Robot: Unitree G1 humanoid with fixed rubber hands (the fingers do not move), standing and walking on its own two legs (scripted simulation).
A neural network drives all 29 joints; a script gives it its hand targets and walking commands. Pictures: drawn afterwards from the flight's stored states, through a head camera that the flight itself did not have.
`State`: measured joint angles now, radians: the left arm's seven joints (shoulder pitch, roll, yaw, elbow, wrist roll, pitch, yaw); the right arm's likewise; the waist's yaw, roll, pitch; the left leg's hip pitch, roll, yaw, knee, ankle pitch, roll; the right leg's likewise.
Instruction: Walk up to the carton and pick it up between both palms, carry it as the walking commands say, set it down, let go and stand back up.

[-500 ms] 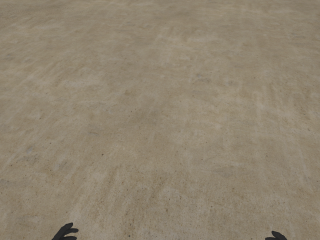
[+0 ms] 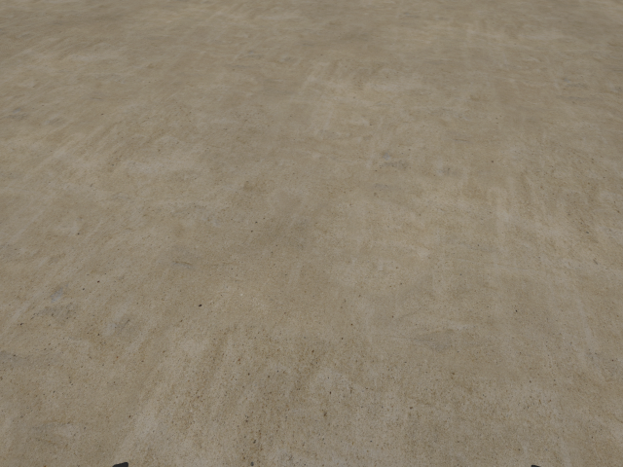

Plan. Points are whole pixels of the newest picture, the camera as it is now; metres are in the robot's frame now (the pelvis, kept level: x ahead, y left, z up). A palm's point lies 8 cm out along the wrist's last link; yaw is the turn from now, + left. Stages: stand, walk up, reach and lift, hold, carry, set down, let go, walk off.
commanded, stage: stand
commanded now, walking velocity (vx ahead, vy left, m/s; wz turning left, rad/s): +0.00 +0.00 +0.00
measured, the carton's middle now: out of the picture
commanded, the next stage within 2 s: walk up in 0.88 s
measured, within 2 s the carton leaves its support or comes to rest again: neither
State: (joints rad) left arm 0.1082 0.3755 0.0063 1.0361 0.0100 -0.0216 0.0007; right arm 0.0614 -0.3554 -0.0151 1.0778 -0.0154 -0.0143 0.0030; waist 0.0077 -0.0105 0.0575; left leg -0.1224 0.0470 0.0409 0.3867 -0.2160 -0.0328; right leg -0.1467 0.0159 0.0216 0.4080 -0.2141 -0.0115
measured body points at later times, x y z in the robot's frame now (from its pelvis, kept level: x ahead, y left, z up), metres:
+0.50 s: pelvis +0.00 +0.02 +0.00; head +0.01 +0.03 +0.45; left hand +0.10 +0.33 -0.13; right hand +0.11 -0.30 -0.11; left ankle +0.00 +0.14 -0.74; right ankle +0.01 -0.11 -0.74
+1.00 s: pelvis +0.00 +0.02 +0.00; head +0.00 +0.03 +0.45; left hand +0.09 +0.33 -0.12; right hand +0.12 -0.29 -0.11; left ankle +0.00 +0.14 -0.74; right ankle +0.01 -0.11 -0.74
